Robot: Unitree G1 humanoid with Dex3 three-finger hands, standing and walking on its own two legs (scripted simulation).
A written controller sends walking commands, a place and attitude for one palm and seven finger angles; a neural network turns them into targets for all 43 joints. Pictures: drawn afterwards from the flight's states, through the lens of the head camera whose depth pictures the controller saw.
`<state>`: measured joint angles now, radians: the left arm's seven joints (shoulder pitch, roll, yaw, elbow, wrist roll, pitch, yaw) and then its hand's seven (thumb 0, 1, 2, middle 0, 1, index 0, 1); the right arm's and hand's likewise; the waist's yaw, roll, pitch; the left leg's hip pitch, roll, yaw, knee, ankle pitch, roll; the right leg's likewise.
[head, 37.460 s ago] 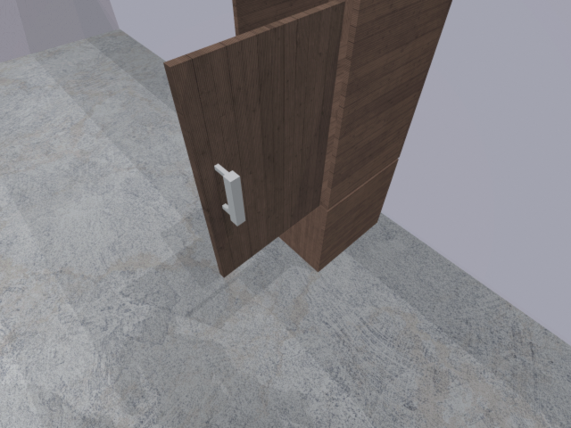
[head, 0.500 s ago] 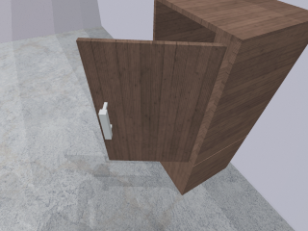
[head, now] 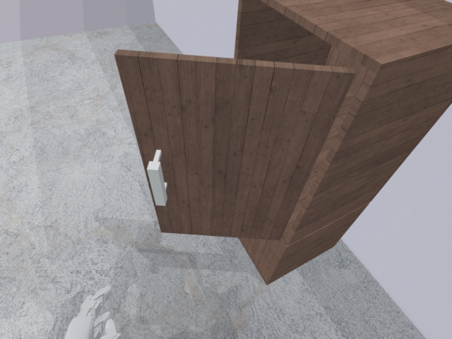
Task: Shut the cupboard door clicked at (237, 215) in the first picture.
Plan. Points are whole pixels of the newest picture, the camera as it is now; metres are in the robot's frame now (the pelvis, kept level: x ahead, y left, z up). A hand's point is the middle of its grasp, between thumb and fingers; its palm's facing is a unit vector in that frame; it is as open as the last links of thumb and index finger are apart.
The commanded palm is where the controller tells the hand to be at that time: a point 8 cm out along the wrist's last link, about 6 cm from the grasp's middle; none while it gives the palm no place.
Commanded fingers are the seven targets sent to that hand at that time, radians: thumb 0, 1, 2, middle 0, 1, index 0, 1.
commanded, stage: raise the hand and make a fist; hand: left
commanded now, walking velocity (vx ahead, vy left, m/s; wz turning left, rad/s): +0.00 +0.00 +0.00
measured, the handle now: (159, 178) +0.45 +0.17 -0.02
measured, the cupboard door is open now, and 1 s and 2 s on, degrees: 59 59 59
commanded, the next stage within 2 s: bring the fist close to the handle in 1.80 s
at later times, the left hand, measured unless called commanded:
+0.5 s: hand (134, 315) +0.17 +0.16 -0.02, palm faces +0.06 -1.00 -0.08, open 5.2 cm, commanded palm +0.14 +0.21 -0.04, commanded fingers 0.00 0.90 0.90 -0.77 -0.92 -0.77 -0.92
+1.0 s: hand (132, 292) +0.21 +0.17 -0.04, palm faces -0.07 -1.00 -0.01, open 3.2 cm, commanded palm +0.18 +0.23 -0.03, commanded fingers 0.00 0.90 0.90 -1.23 -1.42 -1.23 -1.42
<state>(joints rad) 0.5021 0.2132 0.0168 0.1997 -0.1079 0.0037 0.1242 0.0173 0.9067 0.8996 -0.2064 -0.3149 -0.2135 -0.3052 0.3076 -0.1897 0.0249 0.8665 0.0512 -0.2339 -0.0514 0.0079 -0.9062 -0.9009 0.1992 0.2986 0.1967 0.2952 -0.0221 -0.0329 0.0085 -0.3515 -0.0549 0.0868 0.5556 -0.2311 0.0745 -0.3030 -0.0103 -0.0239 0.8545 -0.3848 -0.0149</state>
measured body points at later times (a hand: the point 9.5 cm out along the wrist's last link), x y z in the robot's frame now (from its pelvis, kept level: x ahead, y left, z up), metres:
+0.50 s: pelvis +0.00 -0.04 -0.11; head +0.06 -0.03 +0.34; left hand +0.16 +0.21 -0.02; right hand +0.25 -0.25 -0.16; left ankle +0.04 +0.06 -0.73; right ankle +0.03 -0.11 -0.73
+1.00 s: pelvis +0.01 +0.00 -0.09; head +0.08 +0.02 +0.35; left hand +0.20 +0.23 -0.04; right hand +0.21 -0.24 -0.16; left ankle +0.04 +0.06 -0.73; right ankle +0.03 -0.11 -0.73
